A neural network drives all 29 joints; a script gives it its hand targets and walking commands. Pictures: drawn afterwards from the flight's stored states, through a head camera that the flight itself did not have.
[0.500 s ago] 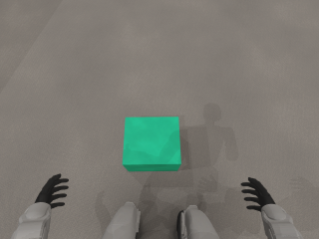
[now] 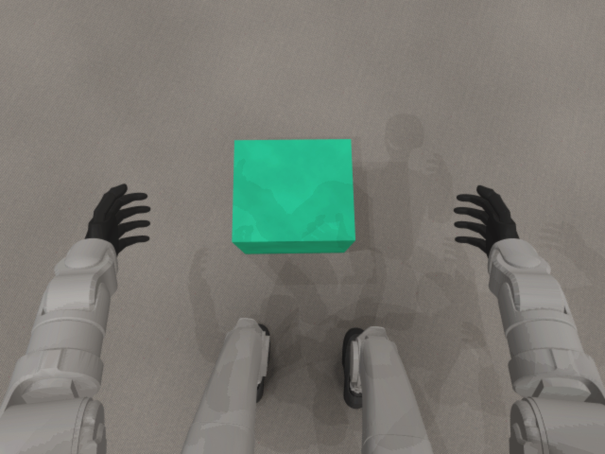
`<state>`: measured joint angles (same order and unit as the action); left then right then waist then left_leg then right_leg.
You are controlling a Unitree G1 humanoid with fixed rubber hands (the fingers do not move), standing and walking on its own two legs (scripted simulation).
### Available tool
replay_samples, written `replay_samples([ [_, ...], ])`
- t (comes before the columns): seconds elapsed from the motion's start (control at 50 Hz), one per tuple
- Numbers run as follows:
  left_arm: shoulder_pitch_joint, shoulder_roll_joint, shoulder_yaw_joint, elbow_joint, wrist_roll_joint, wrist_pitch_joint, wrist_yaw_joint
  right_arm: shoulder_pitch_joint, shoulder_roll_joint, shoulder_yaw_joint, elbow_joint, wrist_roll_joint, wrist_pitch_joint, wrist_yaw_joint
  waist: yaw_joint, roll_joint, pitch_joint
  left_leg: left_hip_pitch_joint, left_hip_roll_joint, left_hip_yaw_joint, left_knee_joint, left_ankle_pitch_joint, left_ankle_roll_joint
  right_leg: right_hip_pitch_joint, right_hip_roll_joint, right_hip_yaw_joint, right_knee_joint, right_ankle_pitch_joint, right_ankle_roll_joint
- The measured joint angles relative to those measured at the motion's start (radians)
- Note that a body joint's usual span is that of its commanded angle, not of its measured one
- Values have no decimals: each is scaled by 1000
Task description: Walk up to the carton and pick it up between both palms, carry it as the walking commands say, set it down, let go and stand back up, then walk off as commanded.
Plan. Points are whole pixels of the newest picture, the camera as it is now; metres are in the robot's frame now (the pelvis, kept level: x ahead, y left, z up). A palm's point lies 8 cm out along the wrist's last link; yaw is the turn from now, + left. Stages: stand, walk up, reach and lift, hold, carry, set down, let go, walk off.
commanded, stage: reach and lift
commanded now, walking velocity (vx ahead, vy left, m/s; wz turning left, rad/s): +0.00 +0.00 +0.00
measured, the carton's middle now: (293, 201) +0.54 +0.06 -0.57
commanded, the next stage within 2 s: none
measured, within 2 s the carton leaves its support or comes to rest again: neither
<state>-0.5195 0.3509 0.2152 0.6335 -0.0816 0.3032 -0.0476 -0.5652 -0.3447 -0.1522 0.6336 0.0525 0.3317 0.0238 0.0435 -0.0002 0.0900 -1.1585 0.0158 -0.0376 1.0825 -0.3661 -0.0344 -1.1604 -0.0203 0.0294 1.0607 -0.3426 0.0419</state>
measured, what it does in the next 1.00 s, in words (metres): lowers itself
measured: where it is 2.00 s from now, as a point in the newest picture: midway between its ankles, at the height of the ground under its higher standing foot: (304, 380)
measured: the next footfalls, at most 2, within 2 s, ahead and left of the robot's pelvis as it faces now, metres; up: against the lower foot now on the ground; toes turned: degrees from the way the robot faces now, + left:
none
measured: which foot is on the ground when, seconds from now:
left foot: down 0.00-1.00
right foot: down 0.00-1.00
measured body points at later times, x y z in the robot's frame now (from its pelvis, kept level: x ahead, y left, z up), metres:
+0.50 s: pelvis -0.01 +0.01 -0.02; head +0.35 +0.02 +0.24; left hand +0.51 +0.28 -0.16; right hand +0.53 -0.20 -0.17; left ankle +0.07 +0.13 -0.64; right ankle +0.08 -0.14 -0.64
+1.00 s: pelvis -0.03 +0.00 -0.07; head +0.35 +0.02 +0.15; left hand +0.52 +0.28 -0.23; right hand +0.54 -0.19 -0.24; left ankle +0.07 +0.13 -0.64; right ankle +0.08 -0.14 -0.64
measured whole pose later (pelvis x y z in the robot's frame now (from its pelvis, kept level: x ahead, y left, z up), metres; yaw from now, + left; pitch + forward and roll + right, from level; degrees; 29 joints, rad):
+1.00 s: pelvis -0.03 +0.00 -0.07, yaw +1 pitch +32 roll +0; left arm -1.42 0.52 0.24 0.85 -0.19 0.25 -0.03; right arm -1.40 -0.46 -0.25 0.82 0.12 0.28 -0.04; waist 0.04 0.00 0.52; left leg -1.52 -0.01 -0.04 1.37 -0.41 -0.03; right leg -1.52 -0.03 0.04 1.36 -0.40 0.06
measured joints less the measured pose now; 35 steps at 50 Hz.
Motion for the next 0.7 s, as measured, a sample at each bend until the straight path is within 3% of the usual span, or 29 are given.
replay_samples([
  [0.24,-338,36,39,103,-28,20,12,-338,-41,-37,120,33,7,1,8,11,-2,-201,-11,14,20,40,14,-201,-8,17,19,41,13],
  [0.4,-526,54,62,127,-41,-14,3,-503,-41,-82,124,9,-27,-15,6,12,105,-234,-22,12,39,30,18,-234,-18,16,44,24,15],
  [0.52,-719,114,64,23,-72,-19,22,-667,-112,-91,12,58,-30,-37,11,1,462,-109,-17,14,60,9,17,-111,-13,18,66,4,12],
  [0.62,-692,125,33,-103,-148,35,57,-657,-115,-72,-91,157,18,-70,15,0,441,-199,-11,6,90,4,17,-192,-5,12,81,0,12],
  [0.7,-686,103,29,-146,-156,44,56,-667,-106,-76,-112,148,15,-87,35,10,438,-216,-2,13,102,15,14,-206,5,22,77,-1,12],
])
